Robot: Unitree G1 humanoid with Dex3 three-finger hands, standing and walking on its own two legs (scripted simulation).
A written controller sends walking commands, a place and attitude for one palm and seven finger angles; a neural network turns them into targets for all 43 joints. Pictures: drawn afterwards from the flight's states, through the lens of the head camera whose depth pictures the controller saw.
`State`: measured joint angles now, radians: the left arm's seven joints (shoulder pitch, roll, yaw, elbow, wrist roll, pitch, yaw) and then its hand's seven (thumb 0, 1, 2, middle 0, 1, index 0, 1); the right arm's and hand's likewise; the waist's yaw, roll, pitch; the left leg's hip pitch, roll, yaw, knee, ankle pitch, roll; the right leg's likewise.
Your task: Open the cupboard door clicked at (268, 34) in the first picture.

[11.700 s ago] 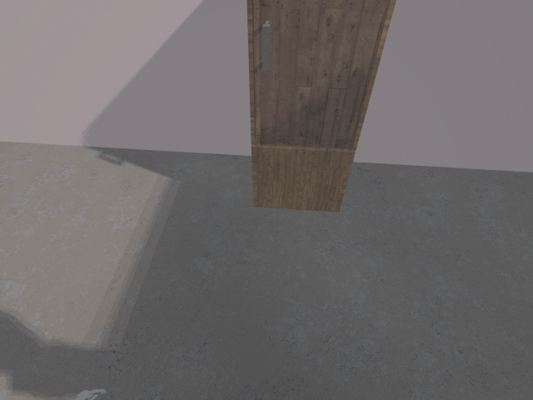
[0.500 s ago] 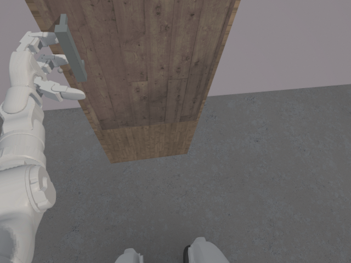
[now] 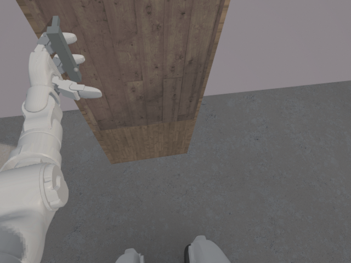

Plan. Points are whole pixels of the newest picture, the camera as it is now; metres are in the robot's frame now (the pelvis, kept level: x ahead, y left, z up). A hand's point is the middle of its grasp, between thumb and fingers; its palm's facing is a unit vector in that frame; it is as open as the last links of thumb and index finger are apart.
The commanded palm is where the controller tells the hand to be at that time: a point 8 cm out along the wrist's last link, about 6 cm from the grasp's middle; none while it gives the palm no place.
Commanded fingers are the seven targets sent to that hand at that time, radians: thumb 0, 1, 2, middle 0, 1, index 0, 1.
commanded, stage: slide the fingers in behind the handle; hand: left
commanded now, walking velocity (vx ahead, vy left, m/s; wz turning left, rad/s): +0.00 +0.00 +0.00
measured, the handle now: (66, 51) +0.57 +0.20 +0.11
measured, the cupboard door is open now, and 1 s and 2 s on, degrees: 0 0 21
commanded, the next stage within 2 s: close the thumb around the handle in 0.46 s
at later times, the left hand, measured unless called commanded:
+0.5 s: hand (77, 70) +0.52 +0.17 +0.10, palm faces +0.08 -1.00 -0.01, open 14.0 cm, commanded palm +0.49 +0.22 +0.10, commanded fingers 0.00 -0.50 0.30 -0.30 -1.20 -0.30 -1.20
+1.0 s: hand (77, 71) +0.51 +0.17 +0.10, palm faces +0.09 -1.00 -0.01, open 8.9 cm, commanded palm +0.48 +0.21 +0.10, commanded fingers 0.00 0.79 0.85 -0.39 -1.34 -0.39 -1.34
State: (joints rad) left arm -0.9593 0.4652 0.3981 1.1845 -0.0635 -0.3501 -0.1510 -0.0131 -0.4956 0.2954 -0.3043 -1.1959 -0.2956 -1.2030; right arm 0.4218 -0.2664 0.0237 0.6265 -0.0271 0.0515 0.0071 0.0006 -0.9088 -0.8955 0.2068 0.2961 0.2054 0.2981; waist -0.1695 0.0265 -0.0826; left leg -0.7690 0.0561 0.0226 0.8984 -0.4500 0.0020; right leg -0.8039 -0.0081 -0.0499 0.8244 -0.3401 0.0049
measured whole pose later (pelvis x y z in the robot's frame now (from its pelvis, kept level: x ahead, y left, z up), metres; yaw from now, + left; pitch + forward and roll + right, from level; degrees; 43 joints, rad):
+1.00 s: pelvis +0.00 +0.00 +0.00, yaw +0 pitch +18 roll -2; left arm -0.95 0.43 0.37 1.18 -0.07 -0.37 -0.09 0.00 0.26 0.62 -0.34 -1.27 -0.32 -1.28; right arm 0.42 -0.26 0.02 0.64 -0.04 0.04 0.02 0.00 -0.91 -0.90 0.21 0.30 0.21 0.30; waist -0.16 0.03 -0.09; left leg -0.77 0.05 0.02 0.90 -0.45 0.01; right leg -0.80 -0.02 -0.05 0.83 -0.34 0.01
